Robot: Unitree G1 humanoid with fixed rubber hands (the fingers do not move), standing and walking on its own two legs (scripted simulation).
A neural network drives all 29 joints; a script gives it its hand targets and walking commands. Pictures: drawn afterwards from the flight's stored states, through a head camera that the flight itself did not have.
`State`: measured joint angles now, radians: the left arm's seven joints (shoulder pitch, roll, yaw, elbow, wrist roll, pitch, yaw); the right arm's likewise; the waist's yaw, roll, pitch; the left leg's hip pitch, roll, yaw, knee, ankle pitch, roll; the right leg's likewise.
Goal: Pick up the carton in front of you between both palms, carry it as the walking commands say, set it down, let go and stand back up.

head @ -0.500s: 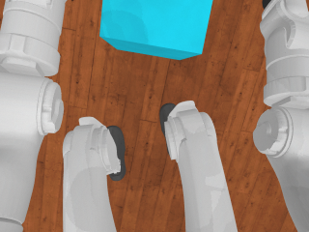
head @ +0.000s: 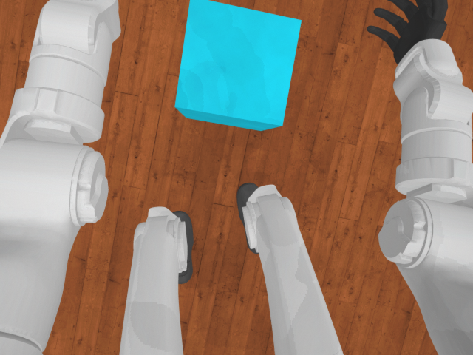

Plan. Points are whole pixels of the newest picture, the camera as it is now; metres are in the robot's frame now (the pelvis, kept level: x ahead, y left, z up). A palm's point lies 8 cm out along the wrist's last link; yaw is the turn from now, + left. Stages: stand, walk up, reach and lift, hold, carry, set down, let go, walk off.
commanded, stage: set down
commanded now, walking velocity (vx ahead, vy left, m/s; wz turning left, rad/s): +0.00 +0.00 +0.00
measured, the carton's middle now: (233, 78) +0.53 -0.10 -0.41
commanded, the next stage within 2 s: let go in 0.24 s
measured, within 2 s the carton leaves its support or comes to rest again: neither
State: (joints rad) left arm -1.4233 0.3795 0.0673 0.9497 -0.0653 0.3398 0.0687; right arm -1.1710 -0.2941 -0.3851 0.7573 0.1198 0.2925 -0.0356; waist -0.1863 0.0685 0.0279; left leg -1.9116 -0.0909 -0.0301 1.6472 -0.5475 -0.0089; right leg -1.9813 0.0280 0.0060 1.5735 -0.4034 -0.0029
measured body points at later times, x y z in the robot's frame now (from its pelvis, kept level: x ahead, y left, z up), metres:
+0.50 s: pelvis +0.03 -0.01 +0.14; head +0.31 -0.04 +0.49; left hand +0.54 +0.10 +0.03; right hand +0.44 -0.30 +0.02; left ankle +0.07 +0.11 -0.50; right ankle +0.12 -0.11 -0.50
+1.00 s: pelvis +0.10 -0.02 +0.23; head +0.22 -0.02 +0.66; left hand +0.39 +0.17 +0.13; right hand +0.29 -0.27 +0.15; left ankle +0.07 +0.11 -0.50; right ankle +0.12 -0.11 -0.50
